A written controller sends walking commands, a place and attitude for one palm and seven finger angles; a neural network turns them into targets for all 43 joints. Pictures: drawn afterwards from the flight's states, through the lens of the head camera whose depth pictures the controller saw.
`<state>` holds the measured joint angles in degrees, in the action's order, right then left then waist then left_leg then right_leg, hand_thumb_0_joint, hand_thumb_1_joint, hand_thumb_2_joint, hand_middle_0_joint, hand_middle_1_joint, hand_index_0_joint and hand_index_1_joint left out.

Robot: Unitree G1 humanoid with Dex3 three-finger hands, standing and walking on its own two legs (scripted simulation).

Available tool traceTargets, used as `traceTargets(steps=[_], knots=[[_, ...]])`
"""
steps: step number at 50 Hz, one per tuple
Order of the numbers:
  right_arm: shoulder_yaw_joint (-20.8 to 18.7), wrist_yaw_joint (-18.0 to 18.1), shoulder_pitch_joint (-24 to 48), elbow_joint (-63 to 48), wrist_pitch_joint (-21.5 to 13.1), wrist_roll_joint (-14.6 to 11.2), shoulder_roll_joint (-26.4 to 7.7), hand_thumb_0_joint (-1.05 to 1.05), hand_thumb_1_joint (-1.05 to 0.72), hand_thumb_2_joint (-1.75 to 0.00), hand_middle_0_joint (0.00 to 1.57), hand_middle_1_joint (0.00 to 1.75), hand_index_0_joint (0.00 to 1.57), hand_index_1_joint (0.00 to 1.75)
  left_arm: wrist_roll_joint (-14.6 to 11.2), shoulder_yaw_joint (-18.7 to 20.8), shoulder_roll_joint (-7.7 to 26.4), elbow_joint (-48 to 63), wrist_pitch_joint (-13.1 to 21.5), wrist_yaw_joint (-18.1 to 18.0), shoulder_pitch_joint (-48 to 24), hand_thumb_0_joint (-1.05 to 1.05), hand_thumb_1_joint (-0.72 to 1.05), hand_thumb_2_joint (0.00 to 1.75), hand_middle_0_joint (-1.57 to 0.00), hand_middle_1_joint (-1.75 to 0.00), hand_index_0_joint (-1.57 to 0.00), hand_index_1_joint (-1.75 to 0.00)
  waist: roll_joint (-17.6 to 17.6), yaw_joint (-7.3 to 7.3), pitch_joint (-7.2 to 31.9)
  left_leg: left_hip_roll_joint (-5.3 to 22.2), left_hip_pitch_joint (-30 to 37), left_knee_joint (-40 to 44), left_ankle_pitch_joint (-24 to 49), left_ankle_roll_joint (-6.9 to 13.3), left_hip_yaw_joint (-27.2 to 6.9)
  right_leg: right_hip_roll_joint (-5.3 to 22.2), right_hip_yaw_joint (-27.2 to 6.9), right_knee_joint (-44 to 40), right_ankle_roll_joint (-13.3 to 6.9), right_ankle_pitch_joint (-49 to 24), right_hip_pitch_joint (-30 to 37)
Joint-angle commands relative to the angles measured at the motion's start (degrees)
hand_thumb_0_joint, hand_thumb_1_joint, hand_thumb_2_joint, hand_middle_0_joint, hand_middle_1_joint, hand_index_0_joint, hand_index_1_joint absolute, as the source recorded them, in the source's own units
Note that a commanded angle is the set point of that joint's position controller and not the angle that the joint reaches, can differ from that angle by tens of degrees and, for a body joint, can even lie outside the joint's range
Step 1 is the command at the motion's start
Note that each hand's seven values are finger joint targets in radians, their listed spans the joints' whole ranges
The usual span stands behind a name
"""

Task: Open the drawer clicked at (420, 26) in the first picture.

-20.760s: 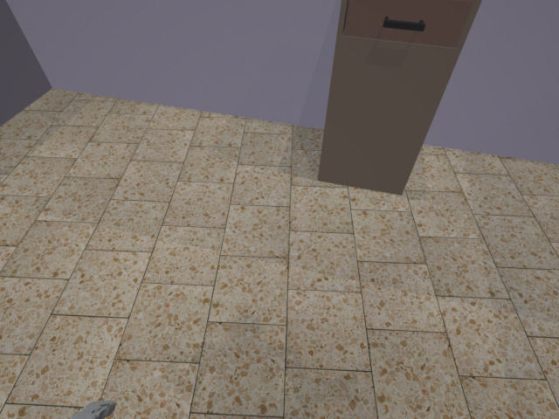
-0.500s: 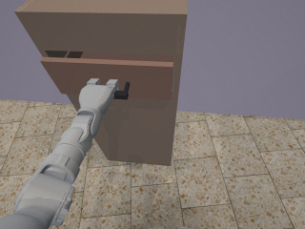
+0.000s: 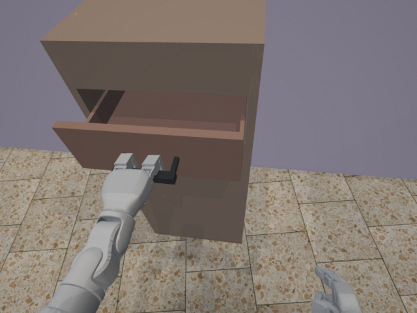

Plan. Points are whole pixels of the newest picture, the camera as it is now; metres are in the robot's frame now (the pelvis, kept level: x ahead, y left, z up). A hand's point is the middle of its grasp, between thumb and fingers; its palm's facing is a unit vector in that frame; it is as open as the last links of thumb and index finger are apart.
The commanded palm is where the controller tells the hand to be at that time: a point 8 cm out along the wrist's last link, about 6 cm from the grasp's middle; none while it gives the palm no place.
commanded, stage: pull the drawer open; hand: left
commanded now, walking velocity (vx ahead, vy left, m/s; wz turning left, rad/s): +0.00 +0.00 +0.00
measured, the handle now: (146, 167) +0.39 +0.16 +0.05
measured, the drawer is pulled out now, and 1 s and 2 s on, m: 0.12 0.24 0.30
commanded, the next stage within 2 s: open the thumb to release the handle in 1.44 s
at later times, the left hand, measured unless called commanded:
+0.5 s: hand (136, 202) +0.32 +0.17 +0.03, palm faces +0.00 -0.10 -0.99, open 5.6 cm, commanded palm +0.25 +0.19 +0.09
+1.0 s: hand (118, 260) +0.20 +0.18 +0.03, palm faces +0.02 -0.13 -0.99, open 5.7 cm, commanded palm +0.14 +0.19 +0.09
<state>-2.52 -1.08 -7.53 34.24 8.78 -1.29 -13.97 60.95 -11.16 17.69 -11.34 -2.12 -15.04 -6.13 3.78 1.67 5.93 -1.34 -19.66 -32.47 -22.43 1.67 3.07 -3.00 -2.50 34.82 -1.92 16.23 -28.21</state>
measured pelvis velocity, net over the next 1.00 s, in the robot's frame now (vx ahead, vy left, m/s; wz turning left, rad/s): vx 0.00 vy -0.01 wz -0.02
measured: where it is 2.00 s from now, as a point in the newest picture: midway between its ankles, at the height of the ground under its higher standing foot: outside the picture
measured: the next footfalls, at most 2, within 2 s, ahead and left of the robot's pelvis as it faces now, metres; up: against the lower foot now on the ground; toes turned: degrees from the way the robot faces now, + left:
none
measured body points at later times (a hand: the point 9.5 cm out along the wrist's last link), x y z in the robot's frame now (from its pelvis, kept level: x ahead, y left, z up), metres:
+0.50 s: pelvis -0.01 -0.01 +0.00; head +0.03 -0.04 +0.45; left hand +0.31 +0.18 +0.09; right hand +0.16 -0.23 -0.12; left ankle -0.08 +0.10 -0.73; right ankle +0.00 -0.10 -0.73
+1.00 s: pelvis +0.00 -0.01 -0.01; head +0.03 -0.05 +0.44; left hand +0.20 +0.18 +0.09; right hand +0.22 -0.21 -0.11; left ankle -0.08 +0.10 -0.73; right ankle +0.00 -0.10 -0.73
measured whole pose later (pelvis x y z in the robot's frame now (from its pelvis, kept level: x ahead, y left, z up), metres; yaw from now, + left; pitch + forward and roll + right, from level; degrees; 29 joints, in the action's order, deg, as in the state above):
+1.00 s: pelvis +0.00 -0.01 -0.01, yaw -1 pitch +8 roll +1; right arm 0.3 -3.7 -5.0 31.4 5.8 0.0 -12.5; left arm 59.9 -7.6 20.4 14.6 1.2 -17.7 26.5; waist 4.4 3.8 6.0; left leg -0.6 -19.6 -37.7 -25.8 1.0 3.7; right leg -3.9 -2.9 40.7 -2.6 19.4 -28.9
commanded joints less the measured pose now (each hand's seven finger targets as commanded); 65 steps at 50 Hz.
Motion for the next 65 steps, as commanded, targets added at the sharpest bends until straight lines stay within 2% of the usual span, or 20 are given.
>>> traceTargets(steps=[1, 3, 4, 7, 11, 12, 15, 17, 20, 22, 29, 31, 35, 42, 44, 47, 50, 52, 61, 65], knots=[[-0.8, 0.5, 3.9, -5.6, -1.9, 0.7, -5.6, 0.0, -0.9, -0.9, 0.2, 0.3, 0.2, 0.3, 0.2, 3.1, 7.6, 10.0, -1.5, -2.3, -20.5, 0.0, 0.9, 0.9, -0.4, -1.35, -0.4, -1.35, -5.4, -1.35, 12.6, 0.4, 2.3, 0.1, 30.7, -1.6, -1.8, 1.9, 0.3, -0.9, -0.4, -25.3, 13.5], [-1.0, 1.1, 4.1, -5.7, -2.0, 1.0, -5.0, 0.0, -0.9, -0.9, 0.2, 0.3, 0.2, 0.3, 1.3, 5.8, 10.7, 7.9, -2.1, -2.6, -20.1, 0.0, 0.9, 0.9, -0.4, -1.35, -0.4, -1.35, -5.0, 0.44, 15.0, -0.1, 3.0, -0.3, 29.6, -1.4, -1.1, 1.7, -0.4, -0.9, -0.7, -24.9, 15.2], [-0.6, 1.2, 4.0, -5.9, -2.1, 1.0, -4.6, 0.0, -0.9, -0.9, 0.2, 0.3, 0.2, 0.3, 1.3, 3.8, 8.6, 6.2, -2.4, -2.2, -19.1, 0.0, 0.9, 0.9, -0.4, -1.35, -0.4, -1.35, -5.0, 0.68, 15.7, -0.4, 3.0, -0.5, 30.4, -1.4, -1.1, 1.9, -0.1, -0.6, -0.6, -26.2, 15.9], [-0.3, 1.7, 4.3, -5.2, -1.7, 0.9, -4.9, 0.0, -0.9, -0.9, 0.2, 0.3, 0.2, 0.3, 0.3, 5.5, 11.3, 4.7, -2.2, -1.1, -21.3, 0.0, 0.9, 0.9, -0.4, -1.35, -0.4, -1.35, -4.9, 0.9, 17.3, -0.7, 3.1, -0.7, 31.9, -1.8, -1.5, 2.0, -0.6, -0.2, -0.6, -29.2, 17.8], [0.1, 1.9, 5.0, -5.6, -1.4, 1.1, -4.3, 0.0, -0.9, -0.9, 0.2, 0.3, 0.2, 0.3, -0.7, 2.7, 8.0, 2.6, -1.5, 0.4, -22.7, 0.0, 0.9, 0.9, -0.4, -1.35, -0.4, -1.35, -5.9, 0.82, 14.7, -0.8, 1.8, -0.2, 28.7, -1.4, -1.5, 2.4, 0.1, -0.8, -0.4, -26.9, 17.1], [0.0, 2.0, 4.7, -5.4, -1.3, 1.1, -4.7, 0.0, -0.9, -0.9, 0.2, 0.3, 0.2, 0.3, -0.8, 4.5, 10.3, 2.7, -1.0, 0.6, -23.3, 0.0, 0.9, 0.9, -0.4, -1.35, -0.4, -1.35, -6.8, 0.81, 15.6, -0.7, 1.8, -0.4, 28.9, -1.4, -1.5, 2.3, -0.2, -0.7, -0.4, -27.1, 17.5], [0.0, 2.1, 4.5, -5.7, -1.2, 1.4, -4.4, 0.0, -0.9, -0.9, 0.2, 0.3, 0.2, 0.3, -0.8, 4.3, 9.8, 1.4, -0.1, 1.0, -24.5, 0.0, 0.9, 0.9, -0.4, -1.35, -0.4, -1.35, -6.7, 0.93, 14.6, -0.9, 0.0, -0.1, 26.2, -1.2, -1.5, 2.6, -0.3, -0.8, -0.4, -25.2, 17.4], [-0.1, 2.0, 4.7, -6.8, -1.6, 1.3, -4.7, 0.0, -0.9, -0.9, 0.2, 0.3, 0.2, 0.3, -1.4, 7.7, 12.5, 2.5, 1.1, 1.1, -17.5, 0.0, 0.9, 0.9, -0.4, -1.35, -0.4, -1.35, -6.9, 2.86, 16.7, -1.0, -0.6, 0.2, 26.2, -1.1, -1.4, 2.7, -1.2, -0.6, -0.4, -26.5, 20.4], [-0.2, 1.1, 5.2, -8.2, -2.4, 1.3, -4.2, 0.0, -0.9, -0.9, 0.2, 0.3, 0.2, 0.3, -2.5, 7.5, 10.1, 6.7, 3.1, 1.2, -9.2, 0.0, 0.9, 0.9, -0.4, -1.35, -0.4, -1.35, -6.1, 3.92, 16.6, -0.9, -2.0, 1.0, 26.9, -1.2, -1.4, 3.0, -1.5, -0.1, -0.4, -27.6, 22.0], [-0.1, 0.7, 5.8, -8.9, -2.9, 1.2, -4.7, 0.0, -0.9, -0.9, 0.2, 0.3, 0.2, 0.3, -3.0, 10.7, 12.4, 8.3, 4.0, 0.7, -1.3, 0.0, 0.9, 0.9, -0.4, -1.35, -0.4, -1.35, -6.8, 5.11, 16.6, -0.8, -3.1, 1.2, 26.5, -1.3, -1.4, 3.0, -2.2, 0.2, -0.3, -28.4, 23.2], [-0.8, -1.5, 6.6, -10.9, -4.0, 1.2, -4.5, 0.0, -0.9, -0.9, 0.2, 0.3, 0.2, 0.3, -2.9, 8.8, 8.2, 24.1, 3.1, -2.1, 14.7, 0.0, 0.9, 0.9, -0.4, -1.35, -0.4, -1.35, -4.8, 4.53, 14.0, 0.1, -2.5, 0.9, 26.9, -1.3, -1.1, 2.3, -2.0, 0.4, -0.8, -22.8, 19.5], [-1.1, -1.5, 6.6, -10.8, -4.2, 1.2, -4.8, 0.0, -0.9, -0.9, 0.2, 0.3, 0.2, 0.3, -2.4, 11.2, 10.4, 26.8, 2.5, -3.2, 17.3, 0.0, 0.9, 0.9, -0.4, -1.35, -0.4, -1.35, -4.1, 4.74, 14.1, 0.2, -2.1, 0.5, 26.3, -1.4, -1.1, 1.8, -2.5, 0.7, -0.9, -21.4, 18.8], [-0.9, -1.7, 6.9, -10.4, -4.9, 1.5, -4.8, 0.0, -0.9, -0.9, 0.2, 0.3, 0.2, 0.3, -1.8, 9.3, 8.5, 29.0, 1.7, -4.6, 21.3, 0.0, 0.9, 0.9, -0.4, -1.35, -0.4, -1.35, -4.0, 4.01, 11.4, 0.2, -1.8, -0.2, 24.4, -1.4, -1.7, 1.4, -2.2, 0.9, -1.0, -18.4, 15.7], [-0.2, -2.1, 7.7, -10.8, -5.6, 1.4, -4.6, 0.0, -0.9, -0.9, 0.2, 0.3, 0.2, 0.3, -2.2, 11.8, 10.8, 33.8, 2.4, -5.8, 31.7, 0.0, 0.9, 0.9, -0.4, -1.35, -0.4, -1.35, -5.1, 4.72, 11.5, 0.2, -1.2, -2.0, 26.9, -1.7, -2.2, 1.3, -3.3, 2.2, -0.8, -22.8, 15.8], [0.2, -2.5, 8.1, -11.3, -5.7, 1.6, -4.2, 0.0, -0.9, -0.9, 0.2, 0.3, 0.2, 0.3, -2.2, 9.3, 8.2, 35.3, 2.5, -5.6, 33.7, 0.0, 0.9, 0.9, -0.4, -1.35, -0.4, -1.35, -4.9, 4.57, 9.9, 0.3, -1.5, -2.3, 26.3, -1.4, -2.2, 1.4, -3.1, 2.4, -0.6, -22.3, 14.9], [0.8, -2.4, 8.3, -12.0, -5.8, 1.3, -4.7, 0.0, -0.9, -0.9, 0.2, 0.3, 0.2, 0.3, -2.9, 12.9, 11.4, 37.4, 2.9, -6.3, 39.8, 0.0, 0.9, 0.9, -0.4, -1.35, -0.4, -1.35, -5.1, 5.4, 10.9, 0.5, -1.7, -3.1, 27.3, -1.7, -2.0, 1.4, -4.1, 2.9, -0.3, -25.8, 15.9], [1.4, -3.1, 8.0, -12.7, -5.8, 1.5, -4.4, 0.0, -0.9, -0.9, 0.2, 0.3, 0.2, 0.3, -3.2, 11.1, 9.4, 40.1, 3.2, -6.5, 44.4, 0.0, 0.9, 0.9, -0.4, -1.35, -0.4, -1.35, -5.0, 5.31, 10.2, 0.8, -2.1, -4.0, 29.0, -1.8, -2.1, 1.6, -4.0, 3.7, 0.0, -27.2, 15.2], [1.6, -3.0, 8.3, -13.2, -5.6, 1.3, -5.0, 0.0, -0.9, -0.9, 0.2, 0.3, 0.2, 0.3, -3.7, 13.5, 11.6, 41.6, 3.3, -7.2, 46.5, 0.0, 0.9, 0.9, -0.4, -1.35, -0.4, -1.35, -4.4, 5.43, 10.6, 0.9, -2.5, -4.6, 27.9, -1.9, -1.8, 1.6, -4.5, 3.5, 0.1, -27.9, 15.4], [1.7, -3.7, 7.2, -14.9, -5.6, 1.9, -5.5, 0.0, -0.9, -0.9, 0.2, 0.3, 0.2, 0.3, -3.0, 15.5, 12.4, 45.5, 4.5, -11.1, 57.3, 0.0, 0.9, 0.9, -0.4, -1.35, -0.4, -1.35, -2.8, 5.94, 10.3, 1.2, -4.7, -7.8, 26.2, -2.4, -2.2, 1.6, -5.8, 5.7, -0.1, -25.3, 11.1], [1.2, -3.5, 6.8, -14.7, -5.4, 2.5, -5.7, 0.0, -0.9, -0.9, 0.2, 0.3, 0.2, 0.3, -2.5, 17.0, 13.4, 45.4, 4.5, -12.9, 56.5, 0.0, 0.9, 0.9, -0.4, -1.35, -0.4, -1.35, -3.6, 5.53, 9.8, 0.7, -5.8, -9.0, 23.7, -2.3, -2.6, 1.5, -6.5, 6.5, -0.4, -22.8, 8.3]])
